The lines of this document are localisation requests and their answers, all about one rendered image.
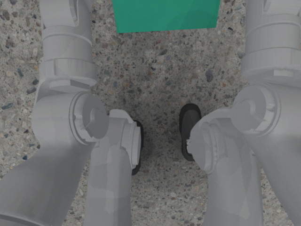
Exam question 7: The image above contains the left robot thigh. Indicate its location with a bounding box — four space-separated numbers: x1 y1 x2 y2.
83 117 141 226

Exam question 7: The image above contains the robot right foot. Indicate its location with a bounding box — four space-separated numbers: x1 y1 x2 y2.
179 104 201 161

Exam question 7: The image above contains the right robot forearm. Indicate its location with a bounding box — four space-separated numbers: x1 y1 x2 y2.
240 0 301 88

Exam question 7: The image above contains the left robot upper arm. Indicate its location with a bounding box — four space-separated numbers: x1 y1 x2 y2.
0 91 109 226

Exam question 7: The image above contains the left robot forearm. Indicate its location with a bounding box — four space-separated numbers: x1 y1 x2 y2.
33 0 97 109

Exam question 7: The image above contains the right robot upper arm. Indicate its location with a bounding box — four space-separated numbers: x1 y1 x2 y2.
230 81 301 226

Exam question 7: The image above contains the carton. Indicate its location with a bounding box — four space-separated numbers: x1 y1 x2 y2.
112 0 220 33

